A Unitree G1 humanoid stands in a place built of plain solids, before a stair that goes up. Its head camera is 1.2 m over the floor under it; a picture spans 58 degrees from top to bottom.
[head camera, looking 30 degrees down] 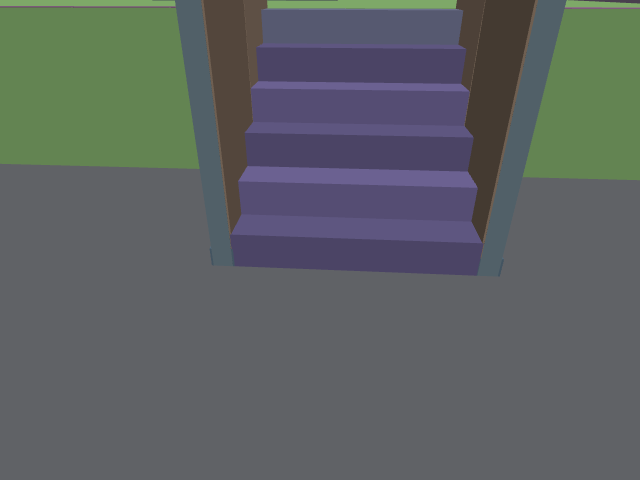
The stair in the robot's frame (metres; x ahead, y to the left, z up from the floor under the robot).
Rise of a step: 0.18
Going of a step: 0.22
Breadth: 1.20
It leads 4 degrees to the right of straight ahead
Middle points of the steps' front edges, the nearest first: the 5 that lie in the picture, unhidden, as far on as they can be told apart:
1.77 -0.16 0.18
1.99 -0.18 0.37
2.21 -0.19 0.55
2.43 -0.21 0.73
2.65 -0.22 0.92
